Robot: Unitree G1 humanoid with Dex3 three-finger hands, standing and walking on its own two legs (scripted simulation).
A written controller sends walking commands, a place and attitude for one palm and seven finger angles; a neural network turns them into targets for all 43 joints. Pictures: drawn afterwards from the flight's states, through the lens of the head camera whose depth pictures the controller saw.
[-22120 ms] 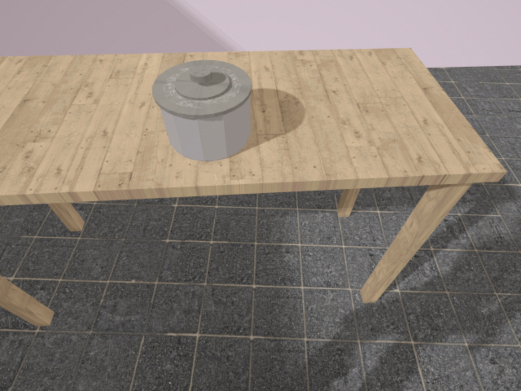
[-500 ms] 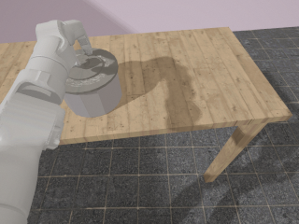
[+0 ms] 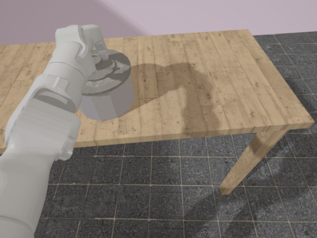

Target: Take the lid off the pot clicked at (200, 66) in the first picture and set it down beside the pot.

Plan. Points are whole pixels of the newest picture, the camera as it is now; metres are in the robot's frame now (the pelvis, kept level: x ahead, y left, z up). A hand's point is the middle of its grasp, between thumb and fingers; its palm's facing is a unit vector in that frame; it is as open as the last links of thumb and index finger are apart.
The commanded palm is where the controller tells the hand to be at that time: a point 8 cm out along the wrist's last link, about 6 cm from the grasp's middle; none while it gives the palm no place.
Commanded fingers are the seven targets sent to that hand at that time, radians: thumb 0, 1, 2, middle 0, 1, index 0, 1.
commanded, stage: lower the open fingers around the knob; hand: left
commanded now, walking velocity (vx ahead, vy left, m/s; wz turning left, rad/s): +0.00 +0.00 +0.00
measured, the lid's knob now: (93, 62) +0.53 +0.14 +0.16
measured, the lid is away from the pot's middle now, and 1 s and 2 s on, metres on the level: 0.00 0.00 0.00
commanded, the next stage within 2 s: close the fingers and squeeze the knob in 0.54 s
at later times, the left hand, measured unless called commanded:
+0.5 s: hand (90, 59) +0.50 +0.13 +0.19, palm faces -0.38 -0.10 -0.92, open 10.1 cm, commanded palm +0.50 +0.14 +0.23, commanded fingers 0.00 -0.40 1.67 -0.86 -0.08 -0.86 -0.08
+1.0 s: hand (92, 64) +0.49 +0.13 +0.19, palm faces -0.38 -0.12 -0.92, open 9.7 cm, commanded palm +0.50 +0.14 +0.23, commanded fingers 0.00 0.06 0.94 -0.52 -0.97 -0.52 -0.97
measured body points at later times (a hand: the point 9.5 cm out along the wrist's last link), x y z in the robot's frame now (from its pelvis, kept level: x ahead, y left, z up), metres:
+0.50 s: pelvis +0.00 +0.00 +0.00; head +0.05 -0.02 +0.45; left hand +0.52 +0.14 +0.24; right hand +0.01 -0.28 -0.14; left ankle +0.05 +0.11 -0.73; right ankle -0.07 -0.12 -0.73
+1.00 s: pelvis +0.00 +0.00 +0.00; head +0.04 -0.02 +0.45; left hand +0.50 +0.13 +0.24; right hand +0.06 -0.27 -0.14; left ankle +0.05 +0.11 -0.73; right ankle -0.07 -0.12 -0.73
